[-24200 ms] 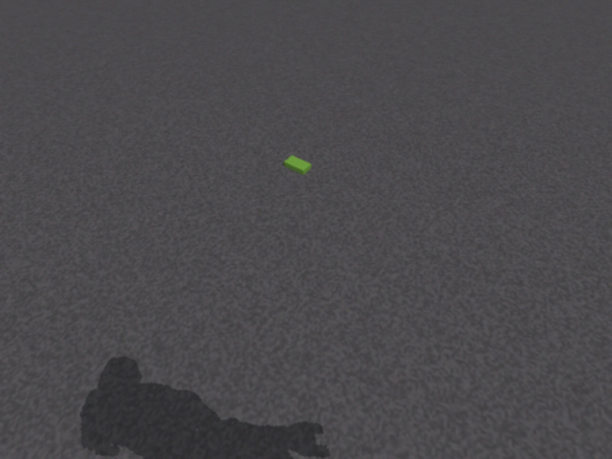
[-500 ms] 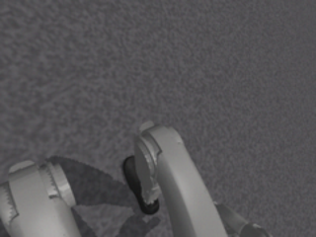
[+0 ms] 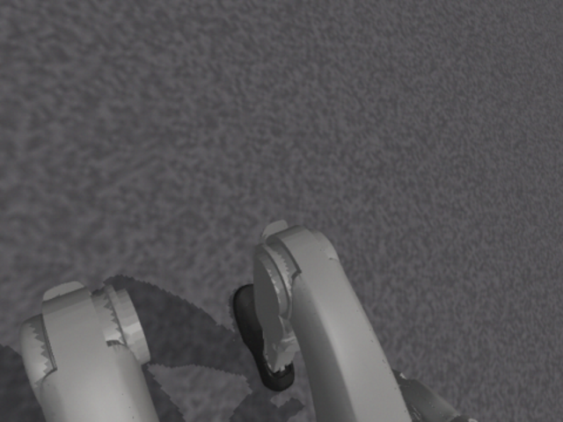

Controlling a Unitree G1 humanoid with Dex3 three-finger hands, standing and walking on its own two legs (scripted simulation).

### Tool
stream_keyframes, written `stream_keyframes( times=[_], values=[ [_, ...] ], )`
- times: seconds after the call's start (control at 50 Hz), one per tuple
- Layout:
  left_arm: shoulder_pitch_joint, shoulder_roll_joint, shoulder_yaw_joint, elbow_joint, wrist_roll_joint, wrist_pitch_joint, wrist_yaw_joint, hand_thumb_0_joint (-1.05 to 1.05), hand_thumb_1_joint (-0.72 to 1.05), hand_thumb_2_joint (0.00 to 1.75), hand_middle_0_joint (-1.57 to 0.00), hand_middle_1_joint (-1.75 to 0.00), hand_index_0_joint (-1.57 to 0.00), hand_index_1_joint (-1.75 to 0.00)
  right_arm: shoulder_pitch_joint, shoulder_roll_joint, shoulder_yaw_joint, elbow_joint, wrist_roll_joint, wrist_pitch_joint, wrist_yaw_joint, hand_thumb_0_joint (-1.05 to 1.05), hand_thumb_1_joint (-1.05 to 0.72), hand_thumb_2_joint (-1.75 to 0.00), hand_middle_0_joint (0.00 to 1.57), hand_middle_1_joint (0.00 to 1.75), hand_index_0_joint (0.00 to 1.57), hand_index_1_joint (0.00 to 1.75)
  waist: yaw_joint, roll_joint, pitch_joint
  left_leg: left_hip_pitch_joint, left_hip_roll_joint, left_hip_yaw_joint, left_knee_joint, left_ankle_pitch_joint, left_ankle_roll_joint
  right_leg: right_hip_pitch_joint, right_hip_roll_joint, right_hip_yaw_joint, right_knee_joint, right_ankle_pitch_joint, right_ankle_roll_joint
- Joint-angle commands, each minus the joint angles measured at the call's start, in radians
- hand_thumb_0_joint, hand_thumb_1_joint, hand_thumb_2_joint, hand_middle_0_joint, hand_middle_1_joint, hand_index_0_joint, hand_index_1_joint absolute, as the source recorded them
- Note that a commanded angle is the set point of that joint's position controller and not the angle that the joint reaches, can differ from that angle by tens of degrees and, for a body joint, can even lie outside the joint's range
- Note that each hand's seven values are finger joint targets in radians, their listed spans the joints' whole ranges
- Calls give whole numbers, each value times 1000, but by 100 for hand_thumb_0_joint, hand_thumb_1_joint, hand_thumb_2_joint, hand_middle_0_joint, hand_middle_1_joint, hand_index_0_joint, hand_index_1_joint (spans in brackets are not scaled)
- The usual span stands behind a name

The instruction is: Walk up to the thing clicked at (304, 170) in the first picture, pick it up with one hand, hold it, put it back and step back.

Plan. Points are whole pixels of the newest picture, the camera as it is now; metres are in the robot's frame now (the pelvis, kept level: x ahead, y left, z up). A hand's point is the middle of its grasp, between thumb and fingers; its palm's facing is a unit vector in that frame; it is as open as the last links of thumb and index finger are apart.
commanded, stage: settle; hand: left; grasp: from above
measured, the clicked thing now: out of the picture +0.44 +0.34 -0.28
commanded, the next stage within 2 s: lift in 0.54 s
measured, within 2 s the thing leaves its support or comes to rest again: neither
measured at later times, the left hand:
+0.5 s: hand out of the picture +0.43 +0.33 -0.15, palm faces -0.45 -0.11 -0.89, open 9.6 cm
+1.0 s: hand out of the picture +0.40 +0.33 -0.08, palm faces -0.46 -0.13 -0.88, open 9.6 cm
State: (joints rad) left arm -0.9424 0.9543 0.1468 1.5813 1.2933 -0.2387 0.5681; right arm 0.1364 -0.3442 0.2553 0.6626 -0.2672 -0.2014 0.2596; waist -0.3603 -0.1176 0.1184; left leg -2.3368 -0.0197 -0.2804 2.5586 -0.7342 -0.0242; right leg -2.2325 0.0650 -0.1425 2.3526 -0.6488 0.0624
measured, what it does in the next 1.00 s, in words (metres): rises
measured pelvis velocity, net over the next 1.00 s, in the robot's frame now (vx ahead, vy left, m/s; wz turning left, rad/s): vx -0.01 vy -0.01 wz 0.14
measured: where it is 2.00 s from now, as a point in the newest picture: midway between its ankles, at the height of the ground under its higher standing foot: (204, 394)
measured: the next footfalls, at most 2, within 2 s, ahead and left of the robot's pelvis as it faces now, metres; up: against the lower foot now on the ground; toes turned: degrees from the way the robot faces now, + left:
none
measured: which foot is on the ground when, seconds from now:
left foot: down 0.00-1.00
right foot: down 0.00-1.00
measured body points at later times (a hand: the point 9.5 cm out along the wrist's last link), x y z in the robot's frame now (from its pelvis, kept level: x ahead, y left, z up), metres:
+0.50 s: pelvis +0.00 -0.01 +0.02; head +0.22 +0.10 +0.40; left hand +0.45 +0.33 -0.10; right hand +0.10 -0.27 -0.07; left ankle +0.06 +0.12 -0.27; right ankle +0.12 -0.13 -0.27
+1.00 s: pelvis -0.01 -0.01 +0.06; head +0.21 +0.08 +0.45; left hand +0.42 +0.33 -0.03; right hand +0.09 -0.28 -0.04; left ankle +0.06 +0.12 -0.27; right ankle +0.12 -0.13 -0.27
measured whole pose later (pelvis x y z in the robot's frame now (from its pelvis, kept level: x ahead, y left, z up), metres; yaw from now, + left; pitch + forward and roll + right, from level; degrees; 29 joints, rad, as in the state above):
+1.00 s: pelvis -0.01 -0.01 +0.06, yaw +8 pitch +34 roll -8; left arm -0.80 0.69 0.04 1.15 1.16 -0.20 0.19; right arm 0.21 -0.29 0.03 0.69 -0.08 0.00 0.13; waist -0.21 0.03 -0.10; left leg -2.23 -0.02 -0.14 2.30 -0.67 -0.02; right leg -2.16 0.01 -0.04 2.20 -0.64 0.06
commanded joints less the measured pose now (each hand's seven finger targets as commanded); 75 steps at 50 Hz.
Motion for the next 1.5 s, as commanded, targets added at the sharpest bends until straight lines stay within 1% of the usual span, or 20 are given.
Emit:
stream_keyframes(
  times=[0.0,0.02,0.04,0.08,0.1,0.12,0.14,0.16,0.2,0.34,0.48,0.6,0.66,0.68,0.96,1.08,1.12,1.2,1.4,1.48],
  values=[
    [-280,206,-2,-264,-29,13,9,0,92,40,-125,-30,-126,-29,163,-312,-147,14,33,4,-4,0,-90,-90,20,30,20,30,6,634,-740,549,33,153,-305,292,14,333,21,-105,-173,285,-94],
    [-270,236,32,-296,-36,15,5,0,93,40,-126,-31,-127,-30,184,-317,-164,28,39,10,-7,0,-90,-90,20,30,20,30,25,649,-772,561,30,155,-317,304,14,338,17,-100,-176,286,-97],
    [-270,124,-43,-318,-47,17,-17,0,92,41,-126,-30,-127,-29,161,-297,-168,13,55,12,-4,0,-90,-90,20,30,20,30,32,646,-776,573,31,151,-328,295,9,296,14,-99,-171,267,-105],
    [-288,140,-32,-297,-48,27,-36,0,95,39,-127,-32,-128,-30,184,-299,-185,31,68,20,-3,0,-90,-90,20,30,20,30,21,607,-742,542,31,152,-333,260,18,271,15,-95,-181,245,-101],
    [-284,141,-19,-319,-49,32,-44,0,95,40,-127,-31,-129,-30,197,-303,-196,29,76,25,-8,0,-90,-90,20,30,20,30,38,593,-754,536,25,151,-348,255,18,269,8,-93,-182,238,-103],
    [-274,116,-27,-310,-47,38,-56,0,96,41,-129,-30,-130,-30,206,-293,-208,39,83,30,-9,0,-90,-90,20,30,20,30,40,593,-759,545,24,154,-356,236,18,261,7,-86,-182,222,-104],
    [-318,54,-71,-334,-56,35,-76,0,98,43,-130,-30,-131,-29,184,-290,-210,25,90,34,-10,0,-90,-90,20,30,20,30,37,587,-744,544,22,149,-372,217,15,223,2,-90,-189,202,-107],
    [-303,92,-47,-322,-44,41,-86,0,97,42,-131,-29,-131,-29,206,-288,-216,42,95,38,-12,0,-90,-90,20,30,20,30,41,591,-754,562,24,153,-371,230,17,240,1,-82,-189,214,-104],
    [-331,33,-87,-348,-58,44,-110,0,97,39,-131,-27,-131,-27,209,-271,-217,48,105,51,-18,0,-90,-90,20,30,20,30,50,569,-782,559,15,159,-378,243,19,243,-5,-77,-193,229,-102],
    [-338,49,-78,-338,-64,37,-162,0,96,47,-132,-30,-132,-31,210,-248,-226,29,126,87,-46,0,-91,-90,20,30,20,30,72,468,-782,501,0,195,-384,212,37,282,-10,-45,-240,193,-102],
    [-346,71,-58,-379,-61,25,-191,0,96,51,-133,-31,-132,-33,221,-219,-235,21,133,118,-72,0,-91,-90,20,30,20,30,88,445,-856,535,-5,223,-392,257,43,359,-14,-20,-262,228,-96],
    [-344,91,-44,-395,-61,10,-215,0,99,48,-135,-39,-136,-38,235,-217,-242,16,136,137,-95,0,-93,-91,20,30,20,30,95,458,-848,526,-11,230,-412,227,41,354,-21,-17,-279,185,-104],
    [-332,78,-42,-429,-77,9,-229,0,87,50,-124,-28,-124,-29,242,-223,-253,11,141,143,-104,0,-88,-89,20,30,20,30,105,461,-871,556,-11,234,-420,242,39,358,-25,-15,-293,192,-108],
    [-343,82,-38,-461,-85,10,-233,0,91,45,-127,-36,-128,-36,241,-218,-254,9,145,145,-106,0,-93,-91,20,30,20,30,110,476,-885,565,-11,231,-438,232,38,354,-26,-17,-290,184,-109],
    [-204,46,-37,-691,-160,45,-348,0,94,53,-125,-40,-126,-38,244,-177,-318,-15,203,197,-146,0,-90,-90,20,30,20,30,182,415,-975,646,-9,255,-564,221,54,472,-34,27,-407,182,-101],
    [-140,2,-57,-788,-187,64,-381,0,89,56,-121,-43,-122,-42,223,-165,-334,-35,229,208,-165,0,-90,-90,20,30,20,30,203,415,-959,725,-3,227,-674,171,52,481,-34,30,-463,151,-100],
    [-115,-56,-94,-816,-202,71,-395,0,90,59,-123,-43,-123,-42,216,-156,-335,-42,236,208,-170,0,-90,-90,20,30,20,30,200,403,-935,751,2,222,-709,163,52,495,-32,29,-489,150,-98],
    [-64,-44,-79,-897,-226,89,-418,0,90,55,-121,-43,-123,-41,202,-153,-346,-61,251,213,-186,0,-90,-90,20,30,20,30,220,407,-940,836,7,203,-796,157,48,553,-37,36,-542,152,-94],
    [74,-98,-100,-1081,-269,143,-456,0,89,56,-122,-40,-122,-39,152,-120,-349,-80,276,222,-240,0,-90,-90,20,30,20,30,247,384,-929,1066,22,195,-998,181,40,746,-36,55,-720,170,-86],
    [185,-154,-126,-1089,-280,165,-469,0,88,54,-121,-40,-121,-40,135,-96,-344,-81,285,222,-260,0,-90,-90,20,30,20,30,253,329,-853,1121,22,220,-1075,197,44,855,-32,68,-836,176,-82]
  ],
)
